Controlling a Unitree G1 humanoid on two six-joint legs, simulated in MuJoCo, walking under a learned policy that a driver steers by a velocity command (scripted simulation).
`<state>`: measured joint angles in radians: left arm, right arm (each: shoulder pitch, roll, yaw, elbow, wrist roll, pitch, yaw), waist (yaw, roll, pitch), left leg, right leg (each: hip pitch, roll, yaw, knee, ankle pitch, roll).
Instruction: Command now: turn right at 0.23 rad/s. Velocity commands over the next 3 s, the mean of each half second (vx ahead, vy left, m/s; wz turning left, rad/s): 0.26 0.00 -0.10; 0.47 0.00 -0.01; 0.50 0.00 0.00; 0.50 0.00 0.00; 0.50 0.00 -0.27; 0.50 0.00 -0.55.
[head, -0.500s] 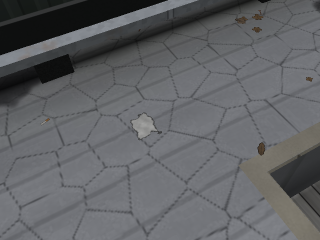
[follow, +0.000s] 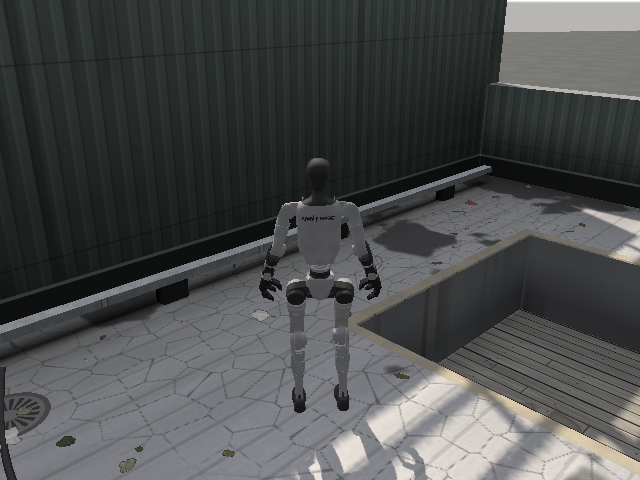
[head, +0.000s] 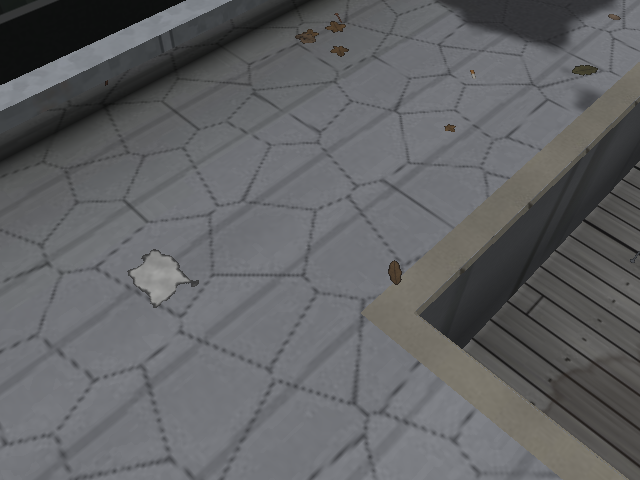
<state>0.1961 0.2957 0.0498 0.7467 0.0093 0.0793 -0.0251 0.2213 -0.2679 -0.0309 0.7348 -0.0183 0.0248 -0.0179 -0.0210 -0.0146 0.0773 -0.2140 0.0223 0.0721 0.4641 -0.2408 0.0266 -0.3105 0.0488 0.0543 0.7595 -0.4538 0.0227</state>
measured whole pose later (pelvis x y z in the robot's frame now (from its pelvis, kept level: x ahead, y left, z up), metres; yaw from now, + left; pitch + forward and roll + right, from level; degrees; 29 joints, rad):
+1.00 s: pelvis +0.35 +0.02 -0.01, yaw -1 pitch +1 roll +1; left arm -0.02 0.22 0.00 0.81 0.02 -0.04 -0.04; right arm 0.49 -0.19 -0.02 1.01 -0.02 -0.08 0.00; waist -0.06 -0.03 0.07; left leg 0.19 -0.07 0.05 0.16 -0.36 0.05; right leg -0.58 -0.02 -0.08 0.60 -0.05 -0.09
